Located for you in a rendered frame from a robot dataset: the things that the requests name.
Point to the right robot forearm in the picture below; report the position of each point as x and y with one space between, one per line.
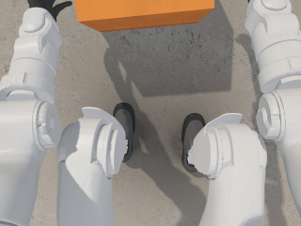
276 42

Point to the robot right upper arm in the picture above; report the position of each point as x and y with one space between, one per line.
279 118

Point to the carton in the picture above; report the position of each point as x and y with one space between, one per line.
117 15

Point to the robot left upper arm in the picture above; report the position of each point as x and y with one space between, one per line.
28 128

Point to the right robot thigh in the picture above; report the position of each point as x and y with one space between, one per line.
228 155

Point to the left robot thigh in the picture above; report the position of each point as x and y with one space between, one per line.
93 156

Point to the left robot hand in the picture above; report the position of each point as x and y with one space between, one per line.
48 5

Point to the left robot forearm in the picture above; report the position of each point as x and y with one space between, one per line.
32 71

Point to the robot thigh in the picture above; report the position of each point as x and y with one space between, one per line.
228 155
93 156

